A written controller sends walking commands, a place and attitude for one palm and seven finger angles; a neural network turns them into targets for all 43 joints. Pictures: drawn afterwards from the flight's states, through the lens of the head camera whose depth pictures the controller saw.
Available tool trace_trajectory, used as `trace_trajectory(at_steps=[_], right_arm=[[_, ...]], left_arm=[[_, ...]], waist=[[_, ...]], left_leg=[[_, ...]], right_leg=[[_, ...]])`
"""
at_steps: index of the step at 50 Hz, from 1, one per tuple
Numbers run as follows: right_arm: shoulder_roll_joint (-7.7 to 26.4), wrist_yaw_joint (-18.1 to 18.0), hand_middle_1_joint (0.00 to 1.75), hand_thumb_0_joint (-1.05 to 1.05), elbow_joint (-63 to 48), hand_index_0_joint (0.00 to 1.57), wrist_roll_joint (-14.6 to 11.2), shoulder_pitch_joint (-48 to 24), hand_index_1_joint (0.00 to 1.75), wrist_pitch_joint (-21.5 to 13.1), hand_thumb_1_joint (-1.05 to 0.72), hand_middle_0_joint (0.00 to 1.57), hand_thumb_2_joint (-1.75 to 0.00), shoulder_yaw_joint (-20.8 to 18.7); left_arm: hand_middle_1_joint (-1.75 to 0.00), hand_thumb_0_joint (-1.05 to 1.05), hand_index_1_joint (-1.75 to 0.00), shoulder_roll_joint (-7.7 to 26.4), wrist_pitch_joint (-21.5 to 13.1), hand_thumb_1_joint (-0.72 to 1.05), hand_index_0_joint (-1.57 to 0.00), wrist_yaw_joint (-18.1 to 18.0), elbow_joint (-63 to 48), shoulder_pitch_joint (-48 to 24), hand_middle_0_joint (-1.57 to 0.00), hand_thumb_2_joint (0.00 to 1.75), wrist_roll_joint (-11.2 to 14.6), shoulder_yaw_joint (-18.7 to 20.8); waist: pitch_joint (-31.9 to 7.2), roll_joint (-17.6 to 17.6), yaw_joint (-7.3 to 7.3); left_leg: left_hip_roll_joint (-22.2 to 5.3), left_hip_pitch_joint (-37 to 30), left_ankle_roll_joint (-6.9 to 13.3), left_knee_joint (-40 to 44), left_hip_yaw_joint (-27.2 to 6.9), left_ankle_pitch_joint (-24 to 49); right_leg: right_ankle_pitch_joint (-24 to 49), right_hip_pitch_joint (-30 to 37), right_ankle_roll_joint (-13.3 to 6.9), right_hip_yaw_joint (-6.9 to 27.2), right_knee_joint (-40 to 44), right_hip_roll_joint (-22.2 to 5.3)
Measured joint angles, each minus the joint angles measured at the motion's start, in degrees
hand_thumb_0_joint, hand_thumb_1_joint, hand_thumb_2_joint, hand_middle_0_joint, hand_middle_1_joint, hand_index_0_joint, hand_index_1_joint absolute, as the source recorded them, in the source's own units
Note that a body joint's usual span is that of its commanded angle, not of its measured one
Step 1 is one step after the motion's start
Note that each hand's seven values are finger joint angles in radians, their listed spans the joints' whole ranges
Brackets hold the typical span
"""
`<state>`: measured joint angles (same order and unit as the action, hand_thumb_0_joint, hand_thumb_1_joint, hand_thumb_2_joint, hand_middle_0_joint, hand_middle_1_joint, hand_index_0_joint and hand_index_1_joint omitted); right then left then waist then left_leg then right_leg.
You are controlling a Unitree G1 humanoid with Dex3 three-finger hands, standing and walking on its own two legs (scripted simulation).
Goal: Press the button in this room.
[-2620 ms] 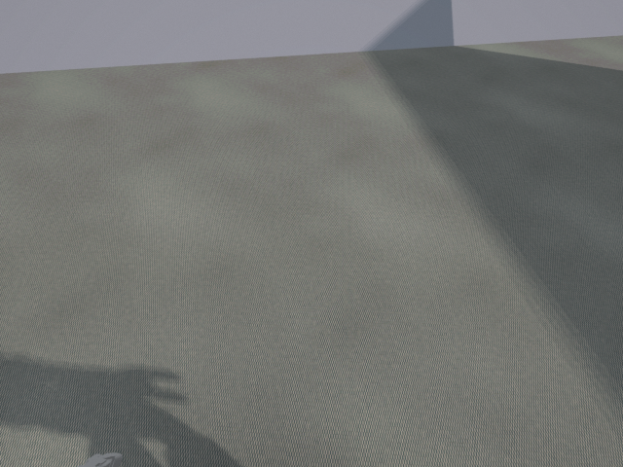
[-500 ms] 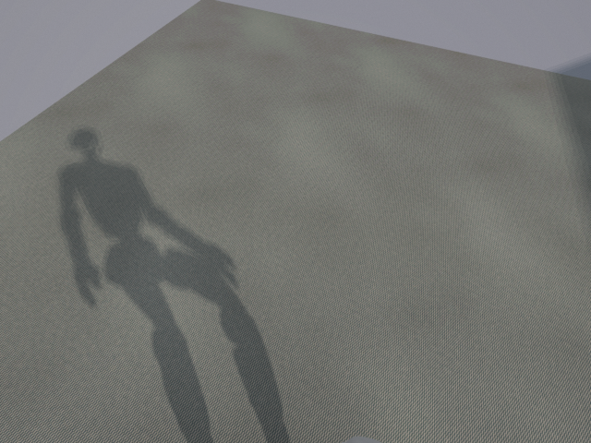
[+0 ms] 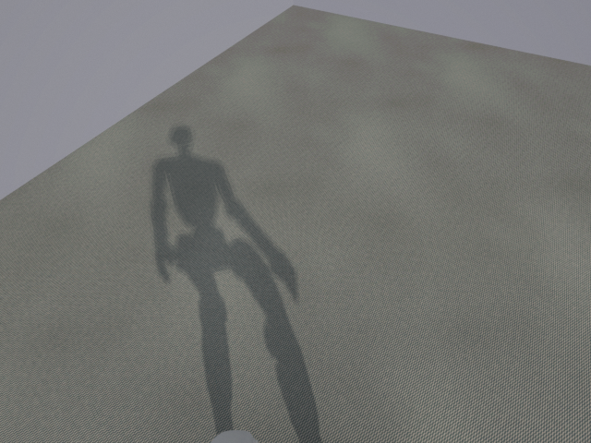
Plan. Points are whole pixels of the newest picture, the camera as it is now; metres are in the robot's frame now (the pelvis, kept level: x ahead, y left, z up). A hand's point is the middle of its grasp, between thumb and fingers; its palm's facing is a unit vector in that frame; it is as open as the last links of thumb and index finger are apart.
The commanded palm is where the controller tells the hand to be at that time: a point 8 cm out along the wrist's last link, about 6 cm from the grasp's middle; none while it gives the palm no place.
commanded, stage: turn or walk to find it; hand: left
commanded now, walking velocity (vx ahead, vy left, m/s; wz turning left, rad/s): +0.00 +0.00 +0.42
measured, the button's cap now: out of the picture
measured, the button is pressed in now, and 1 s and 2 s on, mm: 0 0 0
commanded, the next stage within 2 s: none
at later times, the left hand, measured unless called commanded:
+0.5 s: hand out of the picture +0.01 +0.24 -0.16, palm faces +0.24 -0.93 -0.27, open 7.4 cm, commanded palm none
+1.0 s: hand out of the picture -0.13 +0.22 -0.19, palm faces +0.47 -0.85 -0.22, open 7.4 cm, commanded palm none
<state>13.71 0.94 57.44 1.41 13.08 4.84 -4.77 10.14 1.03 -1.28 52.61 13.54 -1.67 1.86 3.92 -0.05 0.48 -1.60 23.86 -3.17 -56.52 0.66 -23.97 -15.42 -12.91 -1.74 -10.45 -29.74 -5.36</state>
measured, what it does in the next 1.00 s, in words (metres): steps on the spot, turning left: left foot, then right foot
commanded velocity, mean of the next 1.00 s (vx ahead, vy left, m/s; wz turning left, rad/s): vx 0.00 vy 0.00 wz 0.42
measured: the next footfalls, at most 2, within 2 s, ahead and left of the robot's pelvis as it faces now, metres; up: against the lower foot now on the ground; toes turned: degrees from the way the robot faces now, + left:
left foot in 0.14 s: +0.01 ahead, +0.14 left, +0.00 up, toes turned +9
right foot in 0.54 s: +0.04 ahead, -0.09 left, +0.00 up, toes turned +9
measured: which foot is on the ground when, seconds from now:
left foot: up 0.00-0.12, down 0.14-0.54, up 0.56-0.94, down 0.96-1.00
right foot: down 0.00-0.14, up 0.16-0.52, down 0.54-0.96, up 0.98-1.00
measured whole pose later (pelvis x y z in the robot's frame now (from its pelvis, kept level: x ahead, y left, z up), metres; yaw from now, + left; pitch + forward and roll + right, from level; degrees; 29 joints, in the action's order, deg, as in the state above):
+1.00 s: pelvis -0.07 +0.02 -0.01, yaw +26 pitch -1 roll +0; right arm 12.2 0.8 55.7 1.2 9.8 2.3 -3.4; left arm 13.7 2.9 -0.9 55.0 14.5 -1.2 3.5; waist 4.8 3.5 -1.1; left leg -0.7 15.3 0.3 -34.9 3.8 -18.2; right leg -24.3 -19.5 2.3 -11.1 -42.8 -8.8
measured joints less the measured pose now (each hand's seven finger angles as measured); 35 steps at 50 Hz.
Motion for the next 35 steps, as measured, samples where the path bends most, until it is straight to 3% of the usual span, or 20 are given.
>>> trace_trajectory(at_steps=[4, 7, 10, 14, 22, 27, 30, 33, 35], right_arm=[[-0.66, -0.18, 0.3, 0.0, -0.14, 0.19, -0.41, -1.37, 0.3, -0.55, -0.91, 0.2, -0.9, 0.7], [-0.89, -0.21, 0.3, 0.0, -1.31, 0.19, -0.45, -1.95, 0.3, -1.8, -0.91, 0.2, -0.9, 1.19], [-2.32, -0.45, 0.3, 0.0, -1.92, 0.19, -0.06, -3.07, 0.3, -2.92, -0.91, 0.2, -0.9, 1.59], [-3.33, -1.27, 0.3, 0.0, -2.39, 0.2, 0.05, -3.09, 0.3, -3.49, -0.91, 0.2, -0.9, 2.29], [-3.05, -1.22, 0.3, 0.0, -2.68, 0.2, 0.21, -2.66, 0.3, -3.16, -0.9, 0.21, -0.9, 2.22], [-1.82, -0.85, 0.3, 0.0, -2.86, 0.2, -0.03, -1.66, 0.3, -2.34, -0.9, 0.21, -0.9, 1.37], [-0.78, -0.72, 0.3, 0.0, -2.46, 0.2, -0.03, -1.35, 0.3, -1.19, -0.9, 0.21, -0.9, 0.41], [-0.03, -0.16, 0.3, 0.0, -1.83, 0.2, 0.17, -1.12, 0.3, -0.41, -0.9, 0.21, -0.9, -0.19], [0.28, 0.12, 0.3, 0.0, -1.53, 0.2, 0.2, -0.91, 0.3, -0.28, -0.91, 0.2, -0.9, -0.4]], left_arm=[[-0.3, 0.01, -0.3, 1.06, 0.13, 0.9, -0.21, 0.15, 0.98, 0.53, -0.21, 0.9, -0.17, 0.48], [-0.3, 0.01, -0.3, 2.18, 0.79, 0.9, -0.21, 0.22, 1.73, 1.27, -0.21, 0.9, 0.22, 1.09], [-0.3, 0.01, -0.3, 3.91, 2.67, 0.9, -0.21, 0.13, 2.71, 1.11, -0.2, 0.9, 0.4, 1.91], [-0.3, 0.01, -0.3, 4.59, 3.31, 0.91, -0.2, 0.53, 3.52, 0.36, -0.2, 0.9, 0.48, 2.4], [-0.3, 0.01, -0.3, 3.25, 2.57, 0.91, -0.2, 0.59, 1.5, -1.89, -0.2, 0.9, 0.93, 1.89], [-0.3, 0.01, -0.3, 1.86, 0.85, 0.91, -0.2, 0.4, -0.43, -2.72, -0.2, 0.9, 0.98, 1.2], [-0.3, 0.01, -0.3, 0.5, 0.07, 0.91, -0.2, 0.21, -1.04, -2.66, -0.2, 0.9, 0.5, 0.58], [-0.3, 0.01, -0.3, -0.2, 0.11, 0.91, -0.2, 0.09, -1.12, -1.69, -0.2, 0.9, 0.41, 0.24], [-0.3, 0.01, -0.3, -0.39, 0.17, 0.9, -0.2, 0.05, -0.73, -1.12, -0.2, 0.9, 0.35, 0.05]], waist=[[0.57, 1.52, -0.96], [0.13, 1.95, -0.95], [0.35, 3.98, -1.45], [-0.23, 3.39, -1.26], [-0.88, 0.64, -0.23], [-1.37, -1.14, 0.24], [-0.83, -2.49, 0.28], [-0.64, -2.3, 0.19], [-0.57, -2.04, 0.33]], left_leg=[[-0.25, -4.76, 0.39, 10.9, 2.0, -1.38], [-0.28, -9.5, 1.61, 22.75, 3.19, 5.75], [1.08, -8.38, 4.06, 21.39, 3.3, 5.62], [1.7, -9.58, 4.68, 25.25, 1.82, 7.67], [3.12, -9.91, 4.54, 29.14, -1.54, 11.33], [4.13, -6.53, 3.01, 25.12, -3.82, 10.62], [4.61, -1.29, 2.46, 11.31, -4.18, -0.03], [3.86, 3.14, 1.74, -3.36, -2.73, 0.57], [2.64, 4.11, 1.02, -7.58, -2.01, 2.35]], right_leg=[[-0.68, -1.31, 0.83, -1.68, -2.11, -1.48], [-2.57, -3.47, 2.13, -3.34, -6.43, -2.65], [-12.25, -8.74, 4.09, 1.59, -18.68, -2.2], [-10.35, -12.95, 5.13, 5.78, -29.58, -0.09], [-9.94, -9.05, 5.82, 8.04, -19.62, 1.63], [-2.6, -1.95, 4.51, 7.34, -2.96, 3.03], [-1.97, -1.96, 0.78, 5.21, -3.79, 2.82], [-0.95, -0.44, -0.06, 3.64, -1.61, 1.99], [-0.25, 0.26, -0.04, 2.59, -0.37, 1.56]])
